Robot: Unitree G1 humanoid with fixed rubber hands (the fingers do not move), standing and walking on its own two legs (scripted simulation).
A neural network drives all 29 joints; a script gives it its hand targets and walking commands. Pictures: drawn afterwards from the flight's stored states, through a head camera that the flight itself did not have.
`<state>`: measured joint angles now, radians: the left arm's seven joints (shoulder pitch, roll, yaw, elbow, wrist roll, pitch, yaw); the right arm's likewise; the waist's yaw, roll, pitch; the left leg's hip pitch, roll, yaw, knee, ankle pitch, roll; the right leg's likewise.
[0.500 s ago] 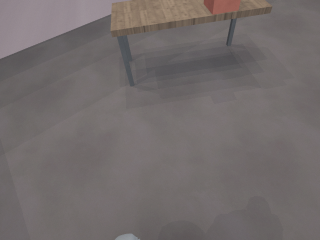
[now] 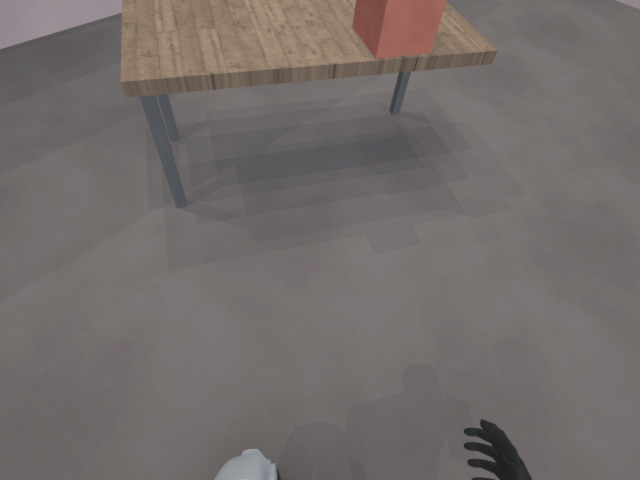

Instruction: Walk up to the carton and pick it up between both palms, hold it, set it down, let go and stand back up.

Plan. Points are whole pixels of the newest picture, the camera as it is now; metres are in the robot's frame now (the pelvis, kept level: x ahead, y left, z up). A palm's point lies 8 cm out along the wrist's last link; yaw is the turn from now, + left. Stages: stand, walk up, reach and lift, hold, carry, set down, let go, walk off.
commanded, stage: walk up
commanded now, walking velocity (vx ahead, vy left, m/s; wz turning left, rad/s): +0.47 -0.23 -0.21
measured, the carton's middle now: (399, 0) +1.44 -0.21 -0.05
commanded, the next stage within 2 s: none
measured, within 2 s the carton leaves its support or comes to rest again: neither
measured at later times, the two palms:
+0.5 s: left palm (241, 298) +0.40 +0.14 -0.12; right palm (533, 464) +0.17 -0.29 -0.12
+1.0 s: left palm (269, 274) +0.43 +0.10 -0.09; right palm (482, 196) +0.67 -0.33 -0.12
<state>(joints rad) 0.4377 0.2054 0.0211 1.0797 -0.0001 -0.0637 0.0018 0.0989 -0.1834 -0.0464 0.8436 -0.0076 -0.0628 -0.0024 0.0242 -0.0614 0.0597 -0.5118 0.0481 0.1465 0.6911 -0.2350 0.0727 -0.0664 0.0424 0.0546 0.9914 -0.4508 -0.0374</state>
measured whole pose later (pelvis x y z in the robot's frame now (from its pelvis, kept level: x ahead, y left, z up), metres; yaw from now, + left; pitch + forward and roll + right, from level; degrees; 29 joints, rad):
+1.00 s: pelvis +0.53 -0.11 +0.02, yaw -4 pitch +1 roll +3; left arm 0.55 0.12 -0.01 1.08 0.01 -0.10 0.02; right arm 0.08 -0.19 -0.04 0.93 -0.02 0.01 0.06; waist 0.08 0.05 -0.01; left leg -0.63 0.07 0.14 0.78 -0.07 -0.03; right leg 0.14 -0.05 -0.08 0.24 -0.40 0.00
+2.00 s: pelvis +0.94 -0.18 +0.04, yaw -4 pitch -2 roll +2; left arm 0.35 0.14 -0.01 1.08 0.00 -0.06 0.02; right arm 0.20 -0.22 -0.05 1.01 -0.01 0.03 -0.02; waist 0.00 0.05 0.08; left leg -0.45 0.05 0.01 0.92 -0.28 -0.02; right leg -0.15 -0.02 -0.13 0.34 -0.15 -0.06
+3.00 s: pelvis +0.99 -0.12 +0.03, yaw -4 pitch -1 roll +0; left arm 0.31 0.12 -0.02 1.19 0.01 0.00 0.05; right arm 0.35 -0.11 0.00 1.13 0.00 -0.03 -0.04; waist 0.01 -0.01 0.00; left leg -0.08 -0.08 0.07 0.33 -0.24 0.09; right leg -0.14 -0.09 -0.08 0.40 -0.24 0.05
